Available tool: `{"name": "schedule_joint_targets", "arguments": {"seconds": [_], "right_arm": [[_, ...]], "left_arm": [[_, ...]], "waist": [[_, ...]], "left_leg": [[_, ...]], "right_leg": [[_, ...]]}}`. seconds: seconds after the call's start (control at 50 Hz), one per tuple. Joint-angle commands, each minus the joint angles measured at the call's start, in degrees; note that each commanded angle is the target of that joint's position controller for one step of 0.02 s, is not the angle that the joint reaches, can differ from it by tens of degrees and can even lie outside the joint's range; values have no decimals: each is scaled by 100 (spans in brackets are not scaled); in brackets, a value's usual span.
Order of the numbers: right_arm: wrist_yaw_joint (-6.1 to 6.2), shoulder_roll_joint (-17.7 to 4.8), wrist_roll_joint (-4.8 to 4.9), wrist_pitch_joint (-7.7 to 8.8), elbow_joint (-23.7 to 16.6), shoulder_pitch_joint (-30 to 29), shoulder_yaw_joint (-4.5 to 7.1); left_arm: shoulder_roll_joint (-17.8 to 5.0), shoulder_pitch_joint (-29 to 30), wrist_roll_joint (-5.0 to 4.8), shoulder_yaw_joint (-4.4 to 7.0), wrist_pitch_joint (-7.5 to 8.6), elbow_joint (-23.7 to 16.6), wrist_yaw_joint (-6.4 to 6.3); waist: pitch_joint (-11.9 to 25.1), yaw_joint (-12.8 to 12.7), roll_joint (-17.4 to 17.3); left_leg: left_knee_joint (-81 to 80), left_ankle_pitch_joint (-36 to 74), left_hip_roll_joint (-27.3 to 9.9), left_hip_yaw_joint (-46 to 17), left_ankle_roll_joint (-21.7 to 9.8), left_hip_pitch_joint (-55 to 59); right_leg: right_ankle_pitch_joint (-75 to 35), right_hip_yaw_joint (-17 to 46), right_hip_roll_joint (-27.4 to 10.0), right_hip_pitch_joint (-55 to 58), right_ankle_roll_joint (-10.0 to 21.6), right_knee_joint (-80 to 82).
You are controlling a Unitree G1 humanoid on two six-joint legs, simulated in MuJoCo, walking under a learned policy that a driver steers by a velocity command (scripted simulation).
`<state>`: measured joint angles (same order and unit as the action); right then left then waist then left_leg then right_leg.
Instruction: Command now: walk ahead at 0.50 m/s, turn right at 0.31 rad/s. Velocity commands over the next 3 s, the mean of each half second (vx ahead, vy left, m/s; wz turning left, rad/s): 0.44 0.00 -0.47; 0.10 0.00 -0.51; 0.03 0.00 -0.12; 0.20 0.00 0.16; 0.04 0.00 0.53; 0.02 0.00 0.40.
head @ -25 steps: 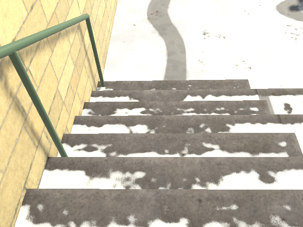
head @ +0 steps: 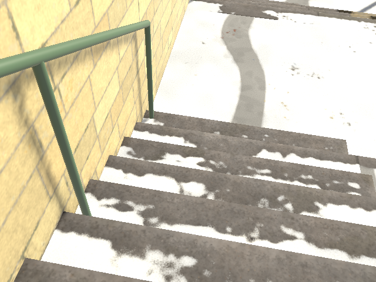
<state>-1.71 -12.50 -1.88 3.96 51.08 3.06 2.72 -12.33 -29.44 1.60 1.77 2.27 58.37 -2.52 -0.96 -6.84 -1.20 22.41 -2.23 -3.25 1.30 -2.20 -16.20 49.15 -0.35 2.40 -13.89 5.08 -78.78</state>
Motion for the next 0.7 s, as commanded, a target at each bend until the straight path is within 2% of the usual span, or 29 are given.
{"name": "schedule_joint_targets", "arguments": {"seconds": [0.02,0.04,0.06,0.08,0.1,0.12,0.14,0.18,0.2,0.22,0.24,0.26,0.3,0.32,0.36,0.42,0.46,0.48,0.5,0.52,0.54,0.56,0.58,0.6,0.62,0.64,0.66,0.68,0.7], "right_arm": [[-83,-1285,174,-119,631,3322,345],[-10,-1292,134,-144,607,3088,380],[46,-743,75,-148,410,2472,215],[98,-730,-22,-82,369,2280,166],[111,-428,-63,16,391,1995,38],[127,-261,-11,114,448,1831,3],[166,-369,63,186,342,1474,-3],[227,-664,91,230,475,1831,63],[221,-684,57,230,495,2004,80],[204,-554,103,193,472,2115,43],[224,-204,174,229,557,2169,-24],[244,-214,151,239,581,2356,-51],[264,-361,5,244,625,2721,-13],[277,-391,-29,271,543,2517,-5],[347,-352,14,225,516,2478,-66],[433,-382,-23,135,719,2906,-49],[497,-560,-29,-11,788,2995,14],[506,-643,-21,-83,807,3034,33],[510,-699,59,-129,800,2931,44],[501,-678,150,-184,805,2980,65],[514,-212,370,-209,489,3383,53],[495,-492,427,-209,38,2759,-3],[504,-662,303,-281,-180,2178,43],[488,-489,145,-315,-356,1898,-31],[470,-456,-34,-396,-388,1696,-46],[486,-528,-156,-549,-415,1592,-26],[523,-478,-112,-629,-459,1643,-43],[532,-320,-54,-696,-552,1499,-98],[507,-217,-89,-720,-711,1260,-142]], "left_arm": [[-603,-881,-378,119,38,-241,-107],[-509,268,-217,105,4,-483,-103],[-611,1034,-49,146,-54,-633,-18],[-492,1269,24,169,-135,-810,58],[-465,1464,86,184,-178,-879,136],[-565,789,87,311,-245,-451,162],[-404,843,42,301,-293,-491,253],[-77,790,209,236,-382,-413,328],[-78,540,186,250,-428,-290,332],[-124,843,122,264,-453,-411,344],[-203,1506,96,310,-386,-659,389],[-183,1901,100,304,-337,-761,418],[-218,2400,111,317,-297,-912,439],[-218,2651,83,273,-230,-1003,486],[-62,3202,60,178,-132,-1110,618],[-82,3488,-61,114,-94,-1164,658],[-218,2917,12,125,-92,-986,563],[-374,2180,87,180,-33,-744,481],[-462,1190,171,239,23,-390,417],[-803,501,249,364,43,-135,384],[-1425,248,203,469,24,-246,438],[-1583,162,-197,515,-52,-441,413],[-1384,398,-280,450,-187,-651,294],[-1197,857,-208,360,-283,-792,164],[-977,1288,-188,302,-308,-924,91],[-859,1393,-167,237,-278,-1006,89],[-716,1536,-97,132,-193,-962,132],[-818,1688,-76,148,-138,-973,128],[-856,1798,-89,131,-76,-971,100]], "waist": [[2033,1264,-1264],[1181,1455,-1205],[276,1349,-396],[-93,1176,-713],[-515,866,-187],[-677,442,-39],[-756,212,-186],[-383,264,-695],[-74,204,-671],[-160,267,-532],[-389,370,-314],[-456,553,-406],[-603,802,-359],[-734,722,18],[-865,950,154],[-1102,1336,-69],[-1003,1213,-170],[-619,906,-172],[-64,448,-59],[336,127,502],[1290,385,1624],[2665,-59,1015],[2575,-82,401],[2002,169,434],[1421,367,340],[1009,465,187],[677,782,-130],[387,959,-127],[472,1013,54]], "left_leg": [[1397,2036,-2447,-2176,-1052,4933],[168,-1100,-2594,-2686,-1467,3880],[-403,-1988,-2130,-2237,-1211,2547],[-347,-1292,-2321,-2247,-1300,1634],[-168,-1114,-1893,-1605,-888,827],[-57,-178,-1638,-1180,-734,-123],[-318,98,-1260,-520,-527,-998],[-54,1192,-1389,-413,-846,-752],[226,1288,-1480,-441,-912,-337],[224,1059,-1522,-433,-886,-253],[312,-82,-1305,-334,-676,194],[355,-617,-1358,-443,-633,426],[566,-998,-1452,-525,-652,912],[617,-1603,-1290,-146,-506,331],[713,-1819,-1042,478,-308,-462],[1628,-943,-1062,612,-302,228],[2630,162,-1087,604,-346,713],[3698,907,-1009,644,-374,896],[5056,973,-801,815,-363,553],[6914,-1446,-361,1075,-251,-495],[9380,-5632,203,851,101,-3268],[9647,-5098,-29,223,258,-3915],[9367,-4581,-128,95,297,-3995],[8812,-3856,-118,-46,322,-4253],[8689,-3527,-171,-170,294,-4162],[8522,-3263,-186,-217,283,-3658],[7629,-2083,-206,-383,312,-3262],[6824,-1499,-28,-259,359,-2741],[6419,-1117,76,-287,429,-2581]], "right_leg": [[-235,290,-159,-4399,231,-3599],[-1208,92,-247,-5213,164,-3597],[-1841,151,-423,-4940,135,-3036],[-2001,251,-495,-4689,58,-2799],[-2969,657,-712,-4466,-31,-1587],[-3639,973,-794,-3515,-77,-401],[-4407,657,-628,-2663,-236,832],[-4840,330,-473,-2391,-262,1020],[-5329,281,-451,-2528,-188,742],[-5405,374,-490,-2763,-121,853],[-6361,727,-613,-3364,-24,1667],[-6661,725,-543,-3599,35,1951],[-6715,673,-496,-4095,102,2183],[-7451,545,-510,-3462,86,3152],[-8205,-127,-390,-1956,29,4257],[-8033,-407,-415,-1693,-81,5089],[-7163,-504,-399,-1290,-72,5612],[-6864,-588,-226,-604,18,5877],[-7148,-784,-38,676,122,6095],[-8252,-377,-429,2111,257,6073],[-13259,853,-2009,4907,1031,3275],[-13171,1891,-2614,5386,1669,3481],[-11063,2100,-2583,4630,1735,4238],[-8365,2373,-2539,3571,1839,4932],[-7128,2534,-2465,2456,1846,5363],[-7152,2615,-2412,1244,1822,5459],[-7018,2128,-1957,231,1511,5504],[-6980,1839,-1551,-736,1349,5614],[-6965,1847,-1307,-950,1250,5516]]}}
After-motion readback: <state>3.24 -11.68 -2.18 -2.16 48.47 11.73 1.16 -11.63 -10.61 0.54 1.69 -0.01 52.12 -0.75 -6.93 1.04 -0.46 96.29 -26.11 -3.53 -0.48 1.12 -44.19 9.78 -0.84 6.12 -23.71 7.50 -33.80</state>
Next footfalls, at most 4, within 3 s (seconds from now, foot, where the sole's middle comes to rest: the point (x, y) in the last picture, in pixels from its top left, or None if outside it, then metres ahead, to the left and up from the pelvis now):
0.52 right None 0.39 -0.14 -0.93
1.06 left None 0.43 0.04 -0.93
1.32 right None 0.37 -0.15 -0.93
2.20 left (220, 266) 0.71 -0.07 -1.07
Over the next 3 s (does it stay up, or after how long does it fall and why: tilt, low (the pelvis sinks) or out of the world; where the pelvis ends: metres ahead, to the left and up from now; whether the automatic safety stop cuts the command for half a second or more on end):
stays up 0.53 -0.15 -0.30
